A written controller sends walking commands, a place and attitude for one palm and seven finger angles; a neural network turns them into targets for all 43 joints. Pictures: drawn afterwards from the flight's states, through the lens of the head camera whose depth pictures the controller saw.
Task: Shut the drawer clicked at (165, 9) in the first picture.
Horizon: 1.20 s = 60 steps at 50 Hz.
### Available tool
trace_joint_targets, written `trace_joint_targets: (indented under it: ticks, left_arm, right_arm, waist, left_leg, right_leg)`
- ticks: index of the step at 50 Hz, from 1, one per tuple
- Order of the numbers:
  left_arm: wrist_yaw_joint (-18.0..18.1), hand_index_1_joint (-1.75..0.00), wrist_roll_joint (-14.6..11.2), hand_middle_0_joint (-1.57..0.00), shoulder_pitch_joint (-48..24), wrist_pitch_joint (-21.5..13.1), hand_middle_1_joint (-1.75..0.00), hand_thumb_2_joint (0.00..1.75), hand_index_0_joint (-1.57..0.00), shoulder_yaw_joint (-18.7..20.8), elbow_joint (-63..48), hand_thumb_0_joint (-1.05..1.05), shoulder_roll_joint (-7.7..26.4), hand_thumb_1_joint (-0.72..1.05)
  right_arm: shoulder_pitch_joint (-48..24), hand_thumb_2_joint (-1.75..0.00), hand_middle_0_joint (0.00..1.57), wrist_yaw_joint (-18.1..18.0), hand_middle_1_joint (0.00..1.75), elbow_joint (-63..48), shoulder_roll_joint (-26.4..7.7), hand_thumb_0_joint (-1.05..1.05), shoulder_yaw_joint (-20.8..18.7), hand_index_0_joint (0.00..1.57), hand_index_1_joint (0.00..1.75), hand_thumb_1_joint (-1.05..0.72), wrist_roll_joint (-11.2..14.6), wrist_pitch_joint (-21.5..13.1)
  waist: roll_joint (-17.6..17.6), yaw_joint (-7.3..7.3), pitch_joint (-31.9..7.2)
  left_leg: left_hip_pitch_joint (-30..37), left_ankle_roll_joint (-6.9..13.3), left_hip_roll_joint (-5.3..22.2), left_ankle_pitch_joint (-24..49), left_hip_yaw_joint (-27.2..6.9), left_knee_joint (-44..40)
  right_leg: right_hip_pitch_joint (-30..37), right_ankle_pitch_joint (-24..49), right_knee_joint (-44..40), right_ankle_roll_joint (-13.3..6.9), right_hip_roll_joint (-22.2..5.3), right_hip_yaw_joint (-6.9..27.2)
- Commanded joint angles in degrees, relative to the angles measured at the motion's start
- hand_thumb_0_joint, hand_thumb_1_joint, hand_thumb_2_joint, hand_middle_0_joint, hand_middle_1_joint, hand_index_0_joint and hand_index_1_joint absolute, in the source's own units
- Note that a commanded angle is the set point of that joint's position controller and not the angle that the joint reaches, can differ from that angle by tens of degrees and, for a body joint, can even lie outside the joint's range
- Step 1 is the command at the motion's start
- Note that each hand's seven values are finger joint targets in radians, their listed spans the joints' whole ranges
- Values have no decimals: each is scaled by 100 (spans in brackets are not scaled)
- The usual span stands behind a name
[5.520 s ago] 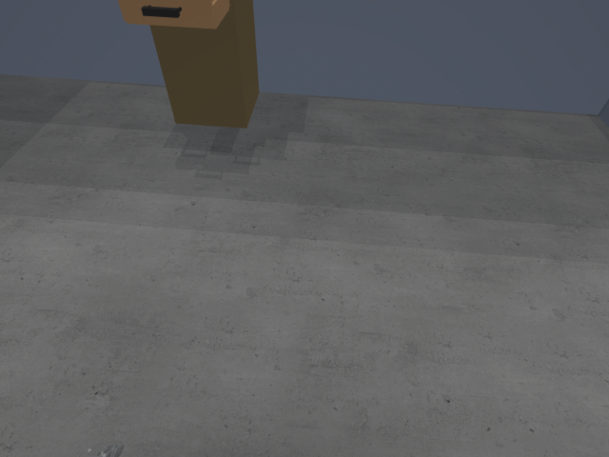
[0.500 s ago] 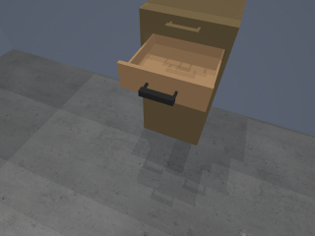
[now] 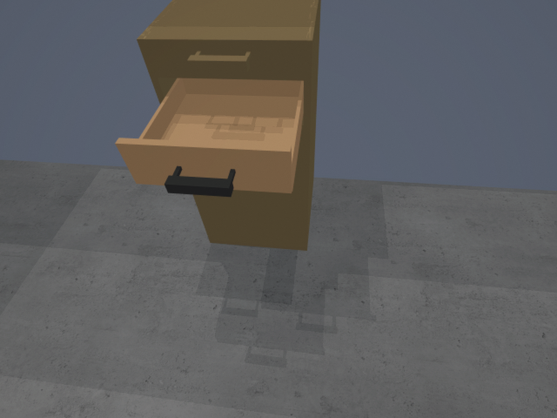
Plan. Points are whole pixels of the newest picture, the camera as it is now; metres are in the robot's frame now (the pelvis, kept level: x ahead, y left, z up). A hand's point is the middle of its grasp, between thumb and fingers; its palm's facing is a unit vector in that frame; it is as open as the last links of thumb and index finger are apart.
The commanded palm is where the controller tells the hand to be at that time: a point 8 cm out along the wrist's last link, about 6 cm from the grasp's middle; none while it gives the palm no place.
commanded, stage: take the last steps up to it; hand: left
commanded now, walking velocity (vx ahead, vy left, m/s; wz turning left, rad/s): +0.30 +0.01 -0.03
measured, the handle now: (202, 178) +0.59 +0.20 -0.04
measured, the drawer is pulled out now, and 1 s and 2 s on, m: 0.28 0.28 0.28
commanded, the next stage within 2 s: come to a stop and stand still in 0.74 s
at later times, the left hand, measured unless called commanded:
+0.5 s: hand out of the picture +0.08 +0.21 -0.19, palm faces +0.03 -0.99 -0.16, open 7.4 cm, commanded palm none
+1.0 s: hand (218, 300) +0.36 +0.15 -0.15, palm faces +0.01 -0.97 -0.24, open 7.2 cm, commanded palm none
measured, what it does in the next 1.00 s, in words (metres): walks ahead: left foot, then right foot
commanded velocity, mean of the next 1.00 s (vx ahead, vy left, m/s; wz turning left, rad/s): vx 0.14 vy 0.04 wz -0.01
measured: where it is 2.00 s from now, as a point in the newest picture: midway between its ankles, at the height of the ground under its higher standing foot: outside the picture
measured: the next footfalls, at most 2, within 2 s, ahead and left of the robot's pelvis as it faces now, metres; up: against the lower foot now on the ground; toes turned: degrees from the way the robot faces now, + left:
left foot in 0.38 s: +0.21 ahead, +0.14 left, +0.00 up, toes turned +8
right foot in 0.84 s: +0.34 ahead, -0.12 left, +0.00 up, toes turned -10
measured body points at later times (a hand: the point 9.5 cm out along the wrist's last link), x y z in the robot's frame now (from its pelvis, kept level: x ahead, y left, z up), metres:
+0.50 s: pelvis +0.13 +0.04 -0.01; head +0.16 +0.05 +0.44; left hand +0.08 +0.26 -0.17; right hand +0.21 -0.19 -0.15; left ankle +0.17 +0.13 -0.74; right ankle +0.03 -0.08 -0.65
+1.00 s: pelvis +0.26 -0.03 +0.00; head +0.28 -0.05 +0.45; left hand +0.36 +0.20 -0.13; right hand +0.22 -0.24 -0.17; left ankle +0.23 +0.11 -0.69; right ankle +0.30 -0.11 -0.74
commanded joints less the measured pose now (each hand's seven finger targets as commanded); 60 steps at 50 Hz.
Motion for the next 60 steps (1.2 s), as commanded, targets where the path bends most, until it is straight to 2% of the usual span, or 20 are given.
trace_joint_targets:
  ticks: [1,4,14,17,18,19,20,21,23,27,36,38,40,41,42,43,46,48,55,60]
  left_arm:
    - [102,-30,-29,-20,650,-209,-30,90,-20,129,121,0,827,90]
    - [104,-30,-23,-20,783,-305,-30,90,-20,119,225,0,805,90]
    - [159,-30,35,-20,1301,-321,-30,90,-20,118,655,0,935,90]
    - [154,-30,-18,-20,1096,-318,-30,90,-20,136,682,0,932,90]
    - [121,-30,-72,-20,1147,-308,-30,90,-20,113,643,0,787,90]
    - [72,-30,-124,-20,1393,-273,-30,90,-20,46,524,0,391,90]
    - [90,-30,-99,-20,1065,-285,-30,90,-20,62,342,0,519,90]
    - [101,-30,-62,-20,842,-253,-30,90,-20,93,356,0,527,90]
    - [14,-30,-12,-20,540,-205,-30,90,-20,114,361,0,400,90]
    - [-1,-30,24,-20,904,-34,-30,90,-20,99,445,0,160,90]
    - [-27,-30,19,-20,-201,-1,-30,90,-20,103,-83,0,224,90]
    - [-29,-30,31,-20,-128,-46,-30,90,-20,114,-69,0,239,90]
    - [-6,-30,44,-20,420,-138,-30,90,-20,148,129,0,395,90]
    - [28,-30,58,-20,839,-220,-30,90,-20,210,281,0,721,90]
    - [83,-30,63,-20,1276,-282,-30,90,-20,313,411,0,1262,90]
    - [115,-30,-34,-20,1465,-256,-30,90,-20,264,383,0,1367,90]
    - [228,-30,-26,-20,259,-226,-30,90,-20,116,170,0,893,90]
    - [271,-30,-12,-20,141,-139,-30,90,-20,128,96,0,890,90]
    - [338,-30,8,-20,39,41,-30,90,-20,298,-76,0,1132,90]
    - [284,-30,94,-20,-154,119,-30,90,-20,324,-208,0,1236,90]
  right_arm:
    - [-493,-90,20,106,30,-479,-245,0,-80,20,30,-90,-26,-275]
    - [-391,-90,20,152,30,-390,-125,0,-95,20,30,-90,0,-271]
    - [-1244,-90,20,230,30,-632,-68,0,-54,20,30,-90,65,-402]
    - [-57,-90,20,110,30,-237,-210,0,-91,20,30,-90,20,-502]
    - [761,-90,20,42,30,-11,-598,0,-168,20,30,-90,-25,-549]
    - [1330,-90,20,-3,30,110,-1296,0,-316,20,30,-90,-66,-572]
    - [1476,-90,20,-41,30,102,-1305,0,-272,20,30,-90,10,-503]
    - [904,-90,20,-48,30,19,-1062,0,-237,20,30,-90,24,-480]
    - [181,-90,20,-63,30,-196,-495,0,-73,20,30,-90,35,-564]
    - [85,-90,20,-94,30,-122,-216,0,24,20,30,-90,68,-676]
    - [406,-90,20,-66,30,42,-381,0,-96,20,30,-90,4,-572]
    - [421,-90,20,-65,30,81,-409,0,-111,20,30,-90,-2,-526]
    - [430,-90,20,-54,30,140,-291,0,-70,20,30,-90,23,-509]
    - [503,-90,20,-25,30,139,-116,0,-43,20,30,-90,63,-524]
    - [655,-90,20,10,30,27,225,0,28,20,30,-90,91,-538]
    - [439,-90,20,-40,30,-81,25,0,38,20,30,-90,102,-456]
    - [537,-90,20,-124,30,189,222,0,77,20,30,-90,147,-276]
    - [483,-90,20,-125,30,196,228,0,33,20,30,-90,174,-114]
    - [-105,-90,20,-29,30,-264,-123,0,-162,20,30,-90,73,185]
    - [-314,-90,20,20,30,-447,-120,0,-135,20,30,-90,106,79]
  waist:
    - [-1041,172,417]
    - [-1064,136,315]
    - [-1057,332,554]
    - [-672,-256,29]
    - [-49,-539,-566]
    - [1586,-571,-1052]
    - [1274,-599,-1106]
    - [643,-408,-555]
    - [114,-133,281]
    - [216,222,126]
    - [270,60,390]
    - [240,94,306]
    - [-161,350,33]
    - [-703,517,-217]
    - [-2074,566,-563]
    - [-1618,651,-686]
    - [-964,185,-301]
    - [-807,149,-358]
    - [-1079,228,-330]
    - [-1617,248,-440]
  left_leg:
    - [-1368,-71,160,731,-178,660]
    - [-1253,-111,92,1157,-36,307]
    - [-786,162,-58,1116,96,-1321]
    - [1202,330,-475,1682,314,-2423]
    - [2472,502,1,2017,-220,-2702]
    - [3497,1071,1654,2293,-2384,-3123]
    - [3327,1453,2069,2346,-3127,-3723]
    - [2558,1459,1964,1545,-2671,-3951]
    - [1330,1206,1520,1362,-1892,-4228]
    - [968,1050,1046,2531,-768,-4303]
    - [1207,1218,1082,2311,-571,-4204]
    - [1145,1099,1010,2150,-504,-3865]
    - [930,762,616,1962,-222,-3038]
    - [371,518,291,1505,94,-2104]
    - [-686,222,-343,47,537,-832]
    - [-558,160,-313,-946,49,-32]
    - [59,56,-25,-304,-466,74]
    - [172,2,-159,-70,-423,23]
    - [-371,-155,-331,376,-602,825]
    - [184,-85,-361,324,-390,-421]
  right_leg:
    - [460,1893,-1594,-707,-1475,1235]
    - [624,2312,-1655,-675,-1370,953]
    - [915,2750,-1422,-653,-1587,997]
    - [390,3817,137,-368,-1157,504]
    - [-263,2983,1413,-145,-750,201]
    - [-1689,-423,3175,151,43,-237]
    - [-2129,-1420,4084,62,98,350]
    - [-2260,-1160,4406,15,-255,507]
    - [-2277,-253,4307,89,-603,562]
    - [-1811,251,3549,254,-673,379]
    - [-1572,479,1180,342,-587,21]
    - [-1071,566,704,321,-420,-140]
    - [-46,1075,-152,277,-269,-224]
    - [823,1231,-406,110,-798,418]
    - [1667,2029,-886,-409,-2109,2011]
    - [1290,3016,-1205,-843,-2616,2385]
    - [128,4968,-899,-844,-2199,1389]
    - [-25,5250,-761,-788,-2012,883]
    - [-175,4400,-921,-879,-2097,749]
    - [-320,2655,-1038,-762,-1837,760]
